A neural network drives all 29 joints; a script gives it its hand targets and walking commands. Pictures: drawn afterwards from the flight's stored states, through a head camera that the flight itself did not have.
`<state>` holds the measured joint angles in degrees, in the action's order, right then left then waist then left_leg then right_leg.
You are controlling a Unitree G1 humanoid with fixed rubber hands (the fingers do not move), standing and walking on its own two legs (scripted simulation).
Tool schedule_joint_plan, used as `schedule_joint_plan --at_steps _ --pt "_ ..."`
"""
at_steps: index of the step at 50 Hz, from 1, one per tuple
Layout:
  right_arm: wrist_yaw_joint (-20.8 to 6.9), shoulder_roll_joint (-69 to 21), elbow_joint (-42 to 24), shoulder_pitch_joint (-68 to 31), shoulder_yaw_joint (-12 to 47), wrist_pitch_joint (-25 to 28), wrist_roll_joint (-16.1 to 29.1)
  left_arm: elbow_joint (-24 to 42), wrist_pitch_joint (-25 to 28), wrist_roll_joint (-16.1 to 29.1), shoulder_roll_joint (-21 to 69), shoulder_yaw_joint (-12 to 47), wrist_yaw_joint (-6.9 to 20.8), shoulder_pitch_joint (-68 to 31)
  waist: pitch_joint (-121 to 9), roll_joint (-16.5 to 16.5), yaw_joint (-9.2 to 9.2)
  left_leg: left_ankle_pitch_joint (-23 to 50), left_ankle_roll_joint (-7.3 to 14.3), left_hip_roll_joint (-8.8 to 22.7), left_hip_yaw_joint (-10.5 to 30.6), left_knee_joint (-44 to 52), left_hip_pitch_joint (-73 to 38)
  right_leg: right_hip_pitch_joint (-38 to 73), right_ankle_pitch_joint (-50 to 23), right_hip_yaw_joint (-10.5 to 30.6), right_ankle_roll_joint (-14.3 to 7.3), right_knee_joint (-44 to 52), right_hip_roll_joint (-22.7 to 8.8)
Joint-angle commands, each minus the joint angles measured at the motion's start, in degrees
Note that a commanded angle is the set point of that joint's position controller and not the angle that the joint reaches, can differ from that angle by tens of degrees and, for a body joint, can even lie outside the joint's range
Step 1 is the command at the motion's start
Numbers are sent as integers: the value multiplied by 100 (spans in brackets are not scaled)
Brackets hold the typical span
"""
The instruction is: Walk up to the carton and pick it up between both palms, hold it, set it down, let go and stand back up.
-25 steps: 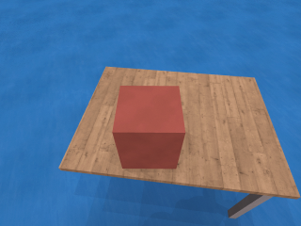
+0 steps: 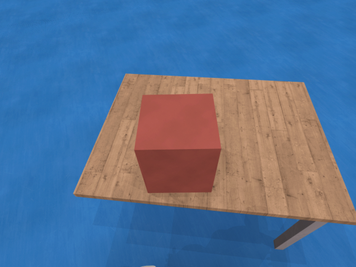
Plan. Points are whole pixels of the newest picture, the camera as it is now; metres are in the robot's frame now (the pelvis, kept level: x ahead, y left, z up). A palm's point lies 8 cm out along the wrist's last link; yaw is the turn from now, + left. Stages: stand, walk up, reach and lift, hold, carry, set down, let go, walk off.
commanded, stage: walk up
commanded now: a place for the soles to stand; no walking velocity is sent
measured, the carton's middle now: (178, 145) +0.47 +0.02 -0.09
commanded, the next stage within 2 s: reach and lift in 0.26 s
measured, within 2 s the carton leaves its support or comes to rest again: neither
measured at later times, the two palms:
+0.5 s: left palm (83, 245) +0.19 +0.24 -0.08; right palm (284, 250) +0.18 -0.23 -0.11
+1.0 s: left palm (81, 243) +0.19 +0.25 -0.08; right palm (285, 247) +0.18 -0.23 -0.09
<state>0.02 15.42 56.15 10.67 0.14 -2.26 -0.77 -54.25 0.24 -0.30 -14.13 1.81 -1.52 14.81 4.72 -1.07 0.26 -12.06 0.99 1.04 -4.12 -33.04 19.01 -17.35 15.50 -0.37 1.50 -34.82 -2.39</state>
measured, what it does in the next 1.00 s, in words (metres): stands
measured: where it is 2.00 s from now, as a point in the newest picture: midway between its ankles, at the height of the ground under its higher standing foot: outside the picture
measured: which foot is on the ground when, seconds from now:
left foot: down 0.00-1.00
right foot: down 0.00-1.00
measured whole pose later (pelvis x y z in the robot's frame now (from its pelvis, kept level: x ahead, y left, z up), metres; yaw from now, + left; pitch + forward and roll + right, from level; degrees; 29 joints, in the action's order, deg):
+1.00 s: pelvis +0.04 -0.01 +0.01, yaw +0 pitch +4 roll +0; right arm -1.1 6.2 52.0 5.9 -9.3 12.1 -5.4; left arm -35.3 -7.0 1.8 -15.1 -0.7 -1.5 9.5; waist -2.2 0.6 -0.3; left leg -12.8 0.2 1.5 -3.1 -29.3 20.6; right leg -18.2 15.4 0.0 1.0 -29.4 -1.1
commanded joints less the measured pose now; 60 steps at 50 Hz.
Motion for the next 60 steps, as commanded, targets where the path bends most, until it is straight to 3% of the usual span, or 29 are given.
schedule_joint_plan --at_steps 1,4,7,9,13,14,15,16,17,18,21,23,26,30,36,43,48,54,60 --pt "7 671 -284 510 -133 164 -12 421 42 -14 -1173 -317 -16 -177 -240 830 180 -603 116 194 515 300 -685 -737 767 1131 -713 1651 -807" --pt "24 818 -320 467 -174 202 58 397 15 -27 -1003 -280 20 -92 -200 463 89 -786 187 434 850 783 -448 -523 674 706 -572 1196 -449" --pt "57 1036 -349 271 -237 175 118 359 28 -26 -682 -197 29 211 -262 -311 -111 -1144 449 909 1452 1615 -52 -83 372 90 -408 211 58" --pt "62 1070 -416 18 -248 126 104 339 62 -47 -608 -173 10 418 -292 -518 -230 -1171 586 1041 1446 1726 160 188 307 -21 -380 38 111" --pt "30 924 -411 71 -217 44 54 407 132 -21 -753 -196 -33 399 -370 -409 -149 -1012 488 812 1080 1452 2 112 129 198 -412 289 -46" --pt "-258 -15 -858 -3447 -1053 379 -895 1670 -667 255 -1424 102 36 -3443 -1101 -272 -30 -1015 345 786 861 1490 1 261 -233 322 -379 765 -85" --pt "-441 285 -765 -2639 -1450 312 -1144 1802 -1050 206 -1356 -4 -86 -2596 -822 -201 -24 -1556 239 596 793 1506 199 78 268 449 -380 994 -119" --pt "-472 141 -867 -2623 -1406 266 -1135 2046 -1299 122 -1356 -109 -99 -2664 -565 -113 -21 -2111 180 478 756 1586 407 -196 1116 565 -384 1214 -128" --pt "-462 -13 -811 -2411 -1437 251 -1145 2120 -1504 70 -1294 -168 -112 -2580 -495 21 -20 -2295 123 398 712 1577 320 -373 1665 686 -363 1446 -169" --pt "-455 -130 -706 -2322 -1461 251 -1186 2146 -1684 63 -1230 -162 -105 -2555 -610 185 -17 -1941 88 355 674 1417 -12 -515 1715 812 -352 1669 -250" --pt "-371 -358 -334 -2025 -1301 225 -981 2072 -2158 -61 -1011 -111 61 -2269 -1505 410 3 -117 91 213 411 739 -1066 -440 696 864 -326 1795 -431" --pt "-215 -380 82 -1861 -1059 316 -690 1912 -2286 -220 -755 -87 181 -1920 -1895 447 4 409 107 302 438 727 -1114 -148 -108 720 -345 1528 -432" --pt "18 -267 738 -1753 -767 803 -320 1856 -2094 -409 -318 -203 329 -1318 -1824 240 -15 138 120 511 622 977 -646 76 -247 534 -323 1336 -324" --pt "181 -270 1109 -1983 -677 1489 -335 1998 -1771 -532 -151 -506 336 -1178 -1730 95 -27 660 101 599 603 976 -386 173 -940 372 -277 1064 -295" --pt "111 -422 176 -1967 -1026 1562 -650 2471 -1425 -508 -499 -584 139 -1394 -1464 -23 -25 624 80 579 569 985 -307 -41 -878 381 -258 1092 -310" --pt "-96 -439 -1025 -1422 -1123 1561 -623 2821 -653 68 -666 -477 -78 -1462 -1984 -148 -26 1132 101 581 510 791 -727 188 -1217 359 -250 960 -308" --pt "-112 -496 -1202 -971 -915 1668 -348 2793 -446 294 -584 -313 22 -1042 -2045 -73 -24 1215 121 598 511 730 -784 242 -1284 331 -248 924 -311" --pt "-65 -482 -1164 -678 -759 1770 -161 2605 -345 248 -494 -393 176 -599 -1616 72 -25 956 93 591 533 801 -480 144 -1104 319 -236 994 -331" --pt "-26 -471 -1339 -630 -821 1976 -193 2598 3 184 -458 -532 117 -555 -1090 77 -22 628 60 568 546 926 -222 -76 -856 348 -242 1104 -343"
